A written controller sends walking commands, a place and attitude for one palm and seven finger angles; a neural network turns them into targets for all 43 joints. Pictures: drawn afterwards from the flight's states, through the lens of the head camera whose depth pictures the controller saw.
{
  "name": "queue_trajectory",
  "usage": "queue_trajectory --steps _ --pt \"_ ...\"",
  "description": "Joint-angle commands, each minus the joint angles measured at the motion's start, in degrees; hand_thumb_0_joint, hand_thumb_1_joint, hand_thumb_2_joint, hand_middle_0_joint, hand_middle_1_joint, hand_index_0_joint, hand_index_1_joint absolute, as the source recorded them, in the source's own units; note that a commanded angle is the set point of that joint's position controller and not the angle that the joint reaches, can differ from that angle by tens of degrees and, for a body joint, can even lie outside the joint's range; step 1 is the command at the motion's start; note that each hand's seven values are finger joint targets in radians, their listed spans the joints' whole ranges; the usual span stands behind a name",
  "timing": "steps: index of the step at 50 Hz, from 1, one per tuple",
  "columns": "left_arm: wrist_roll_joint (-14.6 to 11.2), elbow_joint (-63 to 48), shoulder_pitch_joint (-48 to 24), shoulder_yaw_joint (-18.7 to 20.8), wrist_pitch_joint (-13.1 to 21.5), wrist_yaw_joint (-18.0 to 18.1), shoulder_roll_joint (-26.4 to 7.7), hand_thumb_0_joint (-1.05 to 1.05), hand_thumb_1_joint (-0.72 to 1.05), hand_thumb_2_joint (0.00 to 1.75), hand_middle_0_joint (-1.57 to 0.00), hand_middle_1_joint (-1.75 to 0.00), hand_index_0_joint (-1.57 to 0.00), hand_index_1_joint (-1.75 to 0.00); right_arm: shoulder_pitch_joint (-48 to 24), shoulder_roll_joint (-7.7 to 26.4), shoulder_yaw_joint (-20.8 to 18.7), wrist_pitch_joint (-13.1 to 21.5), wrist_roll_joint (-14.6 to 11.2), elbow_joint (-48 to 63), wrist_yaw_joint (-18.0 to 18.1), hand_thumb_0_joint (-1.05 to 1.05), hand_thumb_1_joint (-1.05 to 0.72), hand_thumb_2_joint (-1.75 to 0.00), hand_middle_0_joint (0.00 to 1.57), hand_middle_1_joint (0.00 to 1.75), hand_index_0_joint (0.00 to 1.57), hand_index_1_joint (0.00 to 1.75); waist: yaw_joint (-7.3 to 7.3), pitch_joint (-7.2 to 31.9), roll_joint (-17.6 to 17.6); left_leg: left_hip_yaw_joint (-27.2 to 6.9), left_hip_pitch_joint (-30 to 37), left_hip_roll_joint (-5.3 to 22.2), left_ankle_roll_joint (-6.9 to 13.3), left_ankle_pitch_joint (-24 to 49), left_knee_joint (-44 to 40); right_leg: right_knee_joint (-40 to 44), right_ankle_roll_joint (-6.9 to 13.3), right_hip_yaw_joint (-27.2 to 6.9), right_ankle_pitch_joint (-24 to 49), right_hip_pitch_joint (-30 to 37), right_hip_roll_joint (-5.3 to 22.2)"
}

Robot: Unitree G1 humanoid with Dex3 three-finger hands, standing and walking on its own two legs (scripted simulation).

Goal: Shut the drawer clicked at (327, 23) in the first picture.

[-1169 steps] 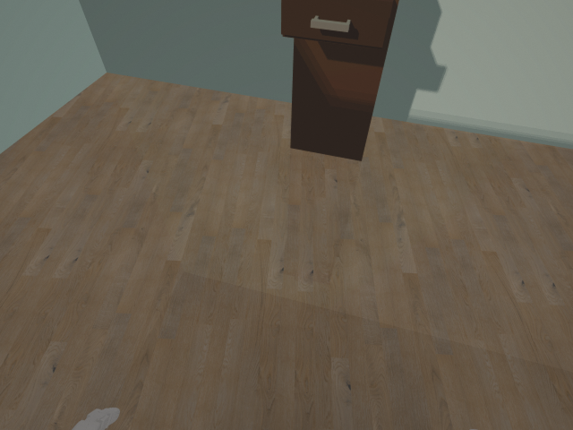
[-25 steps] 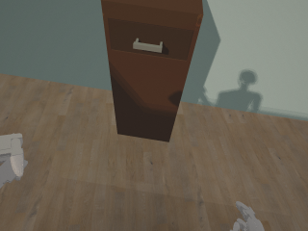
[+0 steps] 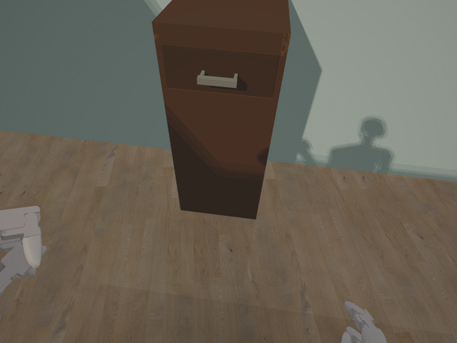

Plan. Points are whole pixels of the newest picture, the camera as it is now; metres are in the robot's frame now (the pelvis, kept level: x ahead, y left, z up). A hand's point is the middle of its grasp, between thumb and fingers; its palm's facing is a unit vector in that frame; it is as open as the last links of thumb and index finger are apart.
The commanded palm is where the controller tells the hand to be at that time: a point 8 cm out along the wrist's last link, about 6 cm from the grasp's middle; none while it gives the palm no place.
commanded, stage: stop stepping back and stand still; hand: left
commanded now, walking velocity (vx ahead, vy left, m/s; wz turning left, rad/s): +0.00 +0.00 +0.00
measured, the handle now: (218, 78) +0.86 +0.08 +0.04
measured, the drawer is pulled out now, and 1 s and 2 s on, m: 0.00 0.00 0.00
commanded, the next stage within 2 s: let the arm hang, fingers relaxed in 0.46 s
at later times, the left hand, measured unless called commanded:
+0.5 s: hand (45, 232) +0.21 +0.25 +0.17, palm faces +0.33 -0.81 -0.48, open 3.3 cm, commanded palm +0.15 +0.29 +0.19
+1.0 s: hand out of the picture +0.01 +0.21 -0.16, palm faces +0.02 -0.97 -0.23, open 4.0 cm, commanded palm none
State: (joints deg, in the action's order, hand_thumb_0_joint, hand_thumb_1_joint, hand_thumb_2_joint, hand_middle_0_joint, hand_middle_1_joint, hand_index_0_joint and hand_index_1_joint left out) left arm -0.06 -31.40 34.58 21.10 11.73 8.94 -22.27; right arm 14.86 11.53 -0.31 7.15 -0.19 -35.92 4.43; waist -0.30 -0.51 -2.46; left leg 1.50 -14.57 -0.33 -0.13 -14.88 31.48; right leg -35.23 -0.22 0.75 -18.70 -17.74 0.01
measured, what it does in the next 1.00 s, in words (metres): stands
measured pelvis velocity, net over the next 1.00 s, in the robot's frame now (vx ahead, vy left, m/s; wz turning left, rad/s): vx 0.00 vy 0.01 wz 0.02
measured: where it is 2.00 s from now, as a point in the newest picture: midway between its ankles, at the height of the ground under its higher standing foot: outside the picture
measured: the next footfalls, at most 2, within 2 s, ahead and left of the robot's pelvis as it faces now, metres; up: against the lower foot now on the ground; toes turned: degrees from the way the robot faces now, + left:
none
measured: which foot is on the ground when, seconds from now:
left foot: down 0.00-1.00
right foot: down 0.00-1.00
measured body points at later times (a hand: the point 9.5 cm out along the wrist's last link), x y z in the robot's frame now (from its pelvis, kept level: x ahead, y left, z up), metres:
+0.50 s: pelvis +0.02 +0.01 +0.01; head +0.04 +0.01 +0.46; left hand +0.19 +0.29 +0.19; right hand +0.20 -0.22 -0.07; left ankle +0.01 +0.12 -0.73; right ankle +0.04 -0.09 -0.73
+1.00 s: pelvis +0.00 +0.01 +0.01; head +0.04 +0.02 +0.46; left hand +0.01 +0.26 -0.15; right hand +0.03 -0.24 -0.14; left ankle +0.01 +0.12 -0.73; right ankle +0.04 -0.09 -0.73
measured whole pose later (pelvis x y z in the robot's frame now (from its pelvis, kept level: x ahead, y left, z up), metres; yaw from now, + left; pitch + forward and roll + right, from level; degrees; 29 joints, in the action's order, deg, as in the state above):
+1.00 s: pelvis +0.00 +0.01 +0.01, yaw +1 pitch +0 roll +0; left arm 1.0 56.4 16.6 0.4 -2.0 0.7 -13.3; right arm 15.7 12.6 -0.1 -2.0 1.0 -56.7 1.0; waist 0.6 -5.2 -0.8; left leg -0.6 -14.0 -0.6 0.9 -14.0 28.4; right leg -26.2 1.6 2.3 -10.7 -15.2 -1.0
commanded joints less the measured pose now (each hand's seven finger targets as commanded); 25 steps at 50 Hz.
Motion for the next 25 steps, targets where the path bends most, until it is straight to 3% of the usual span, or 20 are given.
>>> queue_trajectory --steps 1,2,3,4,5,7,9,10,11,13,17,22,25 --pt "-0.5 -11.7 -1.3 6.2 4.4 0.6 -9.3 0.0 0.9 0.9 -1.4 -1.6 -1.4 -1.6 -8.2 7.0 -2.5 2.6 0.3 9.0 -0.6 0.0 -0.9 -0.9 0.2 0.3 0.2 0.3 -0.3 -0.8 -0.7 -2.2 -7.8 1.3 2.3 -5.0 1.2 18.5 3.3 -15.8 2.2 4.3 8.7" --pt "-1.2 -11.2 -2.6 7.0 4.4 0.5 -9.9 0.0 0.9 0.9 -1.4 -1.6 -1.4 -1.6 -7.8 6.6 -2.3 2.6 0.3 8.5 -0.8 0.0 -0.9 -0.9 0.2 0.3 0.2 0.3 -0.46 -0.1 -3.5 -1.1 -6.0 0.4 1.4 -7.5 4.3 22.0 4.9 -20.1 -5.7 1.1 12.0" --pt "-1.2 -9.7 -1.5 6.8 4.2 0.5 -9.2 0.0 0.9 0.9 -1.4 -1.6 -1.4 -1.6 -6.3 6.3 -2.7 2.3 0.2 7.6 -0.8 0.0 -0.9 -0.9 0.2 0.3 0.2 0.3 -0.3 0.5 -4.8 -1.1 -3.5 0.4 1.3 -6.6 7.0 23.9 5.7 -21.3 -11.1 -0.9 12.9" --pt "-1.3 -9.0 -0.4 6.1 3.8 0.5 -8.5 0.0 0.9 0.9 -1.4 -1.6 -1.4 -1.6 -6.4 6.5 -2.8 1.7 0.0 7.9 -0.8 0.0 -0.9 -0.9 0.2 0.3 0.2 0.3 -0.23 0.3 -5.5 -1.3 -2.7 0.8 1.3 -5.1 7.9 24.4 6.0 -20.9 -11.4 -1.7 13.3" --pt "-1.3 -9.4 -0.1 6.4 3.9 0.5 -8.5 0.0 0.9 0.9 -1.4 -1.6 -1.4 -1.6 -6.8 6.3 -2.5 1.5 0.2 8.0 -0.8 0.0 -0.9 -0.9 0.2 0.3 0.2 0.3 -0.34 1.4 -5.0 -1.5 -2.1 1.3 1.6 -3.3 4.8 22.6 6.1 -18.4 -7.1 0.3 12.7" --pt "-1.7 -10.4 0.6 6.3 4.3 0.5 -8.2 0.0 0.9 0.9 -1.4 -1.6 -1.4 -1.6 -7.6 6.6 -2.0 1.6 0.2 8.3 -0.5 0.0 -0.9 -0.9 0.2 0.3 0.2 0.3 -0.42 3.6 -1.6 -2.7 2.2 2.3 2.0 2.0 -4.7 16.3 4.4 -11.6 2.7 3.2 8.8" --pt "-1.7 -11.5 1.6 6.3 5.0 0.5 -8.2 0.0 0.9 0.9 -1.4 -1.6 -1.4 -1.6 -8.5 7.6 -2.1 1.8 0.2 8.9 0.1 0.0 -0.9 -0.9 0.2 0.3 0.2 0.3 0.51 5.3 4.6 -7.6 4.3 6.4 3.2 7.8 -11.1 10.7 1.5 -6.8 8.0 5.1 3.3" --pt "-1.5 -11.7 1.9 6.3 4.9 0.5 -8.5 0.0 0.9 0.9 -1.4 -1.6 -1.4 -1.6 -8.8 7.7 -2.1 1.8 0.0 9.3 0.2 0.0 -0.9 -0.9 0.2 0.3 0.2 0.3 0.73 5.7 6.0 -8.7 4.1 7.7 3.9 11.1 -11.1 9.1 0.7 -5.4 11.3 6.2 1.9" --pt "-1.4 -12.4 1.1 6.5 4.9 0.3 -8.8 0.0 0.9 0.9 -1.4 -1.6 -1.4 -1.6 -9.4 7.1 -1.7 2.0 0.2 9.2 0.4 0.0 -0.9 -0.9 0.2 0.3 0.2 0.3 0.69 5.8 10.9 -9.0 3.6 8.0 3.8 12.7 -12.5 7.3 0.4 -4.0 12.6 6.7 1.8" --pt "-1.2 -12.1 0.5 6.0 5.1 0.3 -8.6 0.0 0.9 0.9 -1.4 -1.6 -1.4 -1.6 -9.0 6.9 -1.4 2.1 0.2 9.3 0.4 0.0 -0.9 -0.9 0.2 0.3 0.2 0.3 1.02 4.4 9.1 -8.7 1.3 8.3 3.4 13.5 -13.2 7.0 0.0 -2.9 13.7 8.7 1.3" --pt "-1.4 -11.5 -0.1 5.3 4.9 0.0 -8.0 0.0 0.9 0.9 -1.4 -1.6 -1.4 -1.6 -8.8 7.2 -1.8 2.3 0.1 9.5 0.3 0.0 -0.9 -0.9 0.2 0.3 0.2 0.3 0.76 3.9 4.9 -5.7 1.1 5.6 2.5 10.0 -11.1 10.8 0.6 -5.4 16.7 9.6 2.4" --pt "-1.7 -10.0 1.4 5.9 4.7 -0.1 -8.0 0.0 0.9 0.9 -1.4 -1.6 -1.4 -1.6 -9.1 7.0 -2.0 1.6 0.2 9.7 0.2 0.0 -0.9 -0.9 0.2 0.3 0.2 0.3 0.54 4.5 3.3 -4.5 1.5 4.0 2.0 7.2 -10.1 13.9 1.2 -7.6 15.9 9.6 3.3" --pt "-1.8 -10.7 1.1 5.7 4.7 0.0 -7.9 0.0 0.9 0.9 -1.4 -1.6 -1.4 -1.6 -9.2 7.2 -2.0 1.2 0.1 10.0 0.2 0.0 -0.9 -0.9 0.2 0.3 0.2 0.3 0.47 5.4 3.8 -4.7 2.0 4.0 2.0 8.4 -10.5 13.4 1.2 -6.8 16.7 10.3 3.0"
